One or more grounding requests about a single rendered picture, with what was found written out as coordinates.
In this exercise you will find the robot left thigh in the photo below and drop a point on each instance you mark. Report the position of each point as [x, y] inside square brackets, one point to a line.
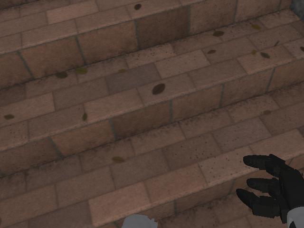
[139, 221]

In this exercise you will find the robot right hand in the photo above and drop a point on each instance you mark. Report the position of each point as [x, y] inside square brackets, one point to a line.
[286, 192]

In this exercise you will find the right robot forearm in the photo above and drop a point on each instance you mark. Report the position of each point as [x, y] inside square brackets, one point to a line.
[295, 218]

